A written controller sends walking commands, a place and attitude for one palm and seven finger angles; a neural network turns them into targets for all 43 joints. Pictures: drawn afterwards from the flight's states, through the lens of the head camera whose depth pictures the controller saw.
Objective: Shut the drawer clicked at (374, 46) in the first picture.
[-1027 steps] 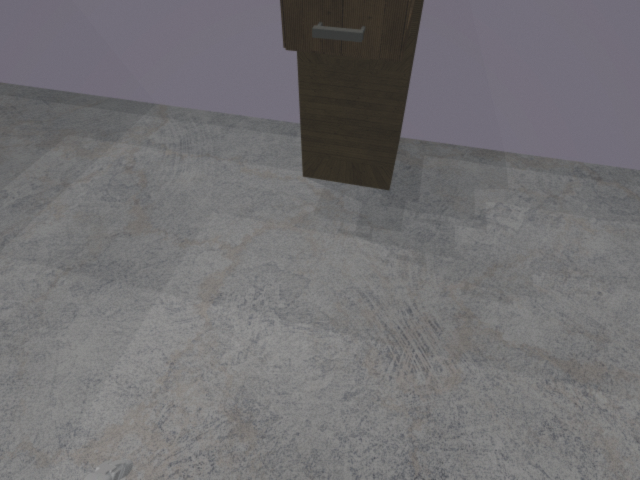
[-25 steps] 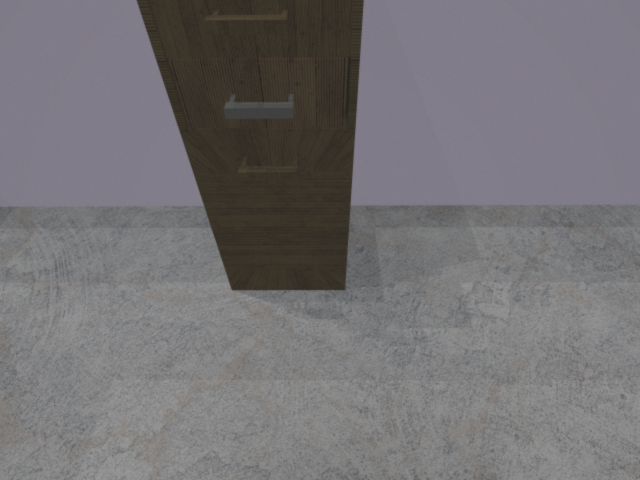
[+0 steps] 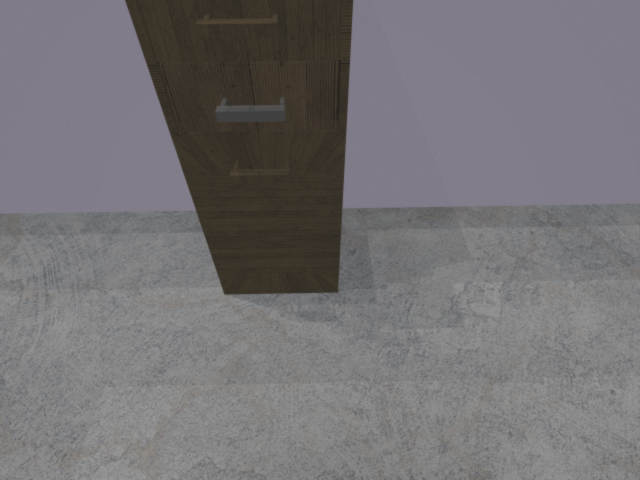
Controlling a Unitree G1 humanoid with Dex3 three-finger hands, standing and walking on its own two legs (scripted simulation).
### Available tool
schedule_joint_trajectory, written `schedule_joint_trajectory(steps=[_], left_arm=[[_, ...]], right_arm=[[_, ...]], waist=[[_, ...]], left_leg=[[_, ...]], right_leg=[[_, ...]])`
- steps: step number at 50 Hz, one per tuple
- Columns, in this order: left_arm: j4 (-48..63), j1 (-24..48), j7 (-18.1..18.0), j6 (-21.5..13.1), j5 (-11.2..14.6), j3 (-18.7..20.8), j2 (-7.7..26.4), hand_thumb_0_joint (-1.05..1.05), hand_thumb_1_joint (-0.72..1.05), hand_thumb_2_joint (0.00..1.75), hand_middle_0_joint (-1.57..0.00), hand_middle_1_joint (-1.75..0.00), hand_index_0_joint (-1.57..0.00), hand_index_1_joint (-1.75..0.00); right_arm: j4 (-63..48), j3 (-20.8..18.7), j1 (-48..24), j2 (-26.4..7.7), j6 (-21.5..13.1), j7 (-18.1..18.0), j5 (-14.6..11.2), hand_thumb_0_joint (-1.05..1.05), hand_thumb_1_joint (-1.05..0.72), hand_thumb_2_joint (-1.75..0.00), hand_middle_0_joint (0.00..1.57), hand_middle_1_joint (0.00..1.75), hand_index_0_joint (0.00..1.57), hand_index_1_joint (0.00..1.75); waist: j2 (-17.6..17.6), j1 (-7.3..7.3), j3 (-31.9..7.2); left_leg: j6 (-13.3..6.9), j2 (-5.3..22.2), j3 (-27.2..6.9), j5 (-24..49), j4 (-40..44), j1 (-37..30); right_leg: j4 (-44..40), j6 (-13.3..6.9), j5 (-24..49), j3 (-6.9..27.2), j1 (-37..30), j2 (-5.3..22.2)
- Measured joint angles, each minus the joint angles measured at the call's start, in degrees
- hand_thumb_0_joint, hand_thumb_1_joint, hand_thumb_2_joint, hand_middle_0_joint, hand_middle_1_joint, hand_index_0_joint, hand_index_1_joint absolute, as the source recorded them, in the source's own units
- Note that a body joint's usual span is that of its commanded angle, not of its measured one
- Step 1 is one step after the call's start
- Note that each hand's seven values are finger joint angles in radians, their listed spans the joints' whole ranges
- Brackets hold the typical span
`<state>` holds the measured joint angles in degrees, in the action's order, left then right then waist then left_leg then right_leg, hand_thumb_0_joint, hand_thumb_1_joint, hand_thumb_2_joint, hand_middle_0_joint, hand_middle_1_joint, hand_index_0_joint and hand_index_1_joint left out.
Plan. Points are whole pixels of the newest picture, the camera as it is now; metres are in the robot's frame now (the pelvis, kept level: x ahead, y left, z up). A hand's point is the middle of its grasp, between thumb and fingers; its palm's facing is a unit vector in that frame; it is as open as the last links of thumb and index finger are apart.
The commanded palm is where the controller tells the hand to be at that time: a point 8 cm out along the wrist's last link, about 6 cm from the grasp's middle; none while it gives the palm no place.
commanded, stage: look to check the result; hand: left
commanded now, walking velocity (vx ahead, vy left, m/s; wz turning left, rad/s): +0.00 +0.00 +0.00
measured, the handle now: (252, 107) +0.85 +0.19 +0.03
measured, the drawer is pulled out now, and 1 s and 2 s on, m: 0.00 0.00 0.00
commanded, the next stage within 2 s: stand and wait in 0.48 s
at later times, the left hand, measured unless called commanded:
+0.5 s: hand out of the picture -0.02 +0.14 -0.17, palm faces +0.05 -0.99 -0.17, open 7.4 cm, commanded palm none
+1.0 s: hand out of the picture +0.00 +0.14 -0.17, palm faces +0.04 -0.98 -0.18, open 7.4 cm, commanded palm none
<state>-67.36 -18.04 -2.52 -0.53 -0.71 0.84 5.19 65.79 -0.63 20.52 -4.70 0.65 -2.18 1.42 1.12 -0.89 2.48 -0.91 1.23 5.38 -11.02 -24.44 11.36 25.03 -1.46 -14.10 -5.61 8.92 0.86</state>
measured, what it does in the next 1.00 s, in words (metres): stands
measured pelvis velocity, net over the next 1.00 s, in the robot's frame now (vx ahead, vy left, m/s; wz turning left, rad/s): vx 0.02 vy -0.01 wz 0.00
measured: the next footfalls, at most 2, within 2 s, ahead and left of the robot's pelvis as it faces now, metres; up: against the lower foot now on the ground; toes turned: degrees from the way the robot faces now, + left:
none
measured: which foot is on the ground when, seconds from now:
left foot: down 0.00-1.00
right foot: down 0.00-1.00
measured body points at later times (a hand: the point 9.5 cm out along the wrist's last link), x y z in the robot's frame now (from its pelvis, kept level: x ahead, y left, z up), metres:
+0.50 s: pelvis +0.01 -0.01 +0.00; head +0.02 -0.01 +0.45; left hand -0.02 +0.20 -0.16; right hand -0.02 -0.20 -0.17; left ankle +0.03 +0.11 -0.74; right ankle +0.00 -0.10 -0.74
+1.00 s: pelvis +0.02 -0.01 +0.00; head +0.03 -0.02 +0.45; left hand +0.00 +0.20 -0.16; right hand -0.01 -0.21 -0.17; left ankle +0.03 +0.11 -0.74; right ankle +0.00 -0.10 -0.74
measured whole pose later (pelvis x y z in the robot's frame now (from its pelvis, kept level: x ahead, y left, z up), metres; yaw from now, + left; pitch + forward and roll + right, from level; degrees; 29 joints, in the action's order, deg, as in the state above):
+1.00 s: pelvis +0.02 -0.01 +0.00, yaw +0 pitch -2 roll +0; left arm -67.3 -16.5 -2.4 -1.1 -0.6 0.7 5.9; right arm 66.1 -0.4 17.1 -6.2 0.3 -2.3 1.3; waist 1.1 -0.6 3.2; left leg 0.3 2.0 5.0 -11.2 -22.2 9.2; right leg 22.5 -2.3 -14.3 -5.9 6.6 -0.2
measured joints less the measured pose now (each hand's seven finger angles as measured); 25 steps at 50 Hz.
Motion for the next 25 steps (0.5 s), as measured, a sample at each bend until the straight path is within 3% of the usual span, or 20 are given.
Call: schedule_joint_trajectory(steps=[25], left_arm=[[0.0, 0.7, 0.1, -0.4, 0.0, -0.2, 0.0, 0.01, 0.91, 0.9, -0.2, -0.3, -0.2, -0.3]], right_arm=[[-0.3, 0.1, -2.7, -0.6, -0.2, 0.0, -0.1, 0.0, -0.91, -0.9, 0.2, 0.3, 0.19, 0.3]], waist=[[-0.2, 0.26, 0.6]], left_leg=[[0.5, 0.4, -0.1, 0.0, 0.9, -0.7]], right_leg=[[-1.1, -0.3, 0.1, -0.1, -0.8, -0.5]])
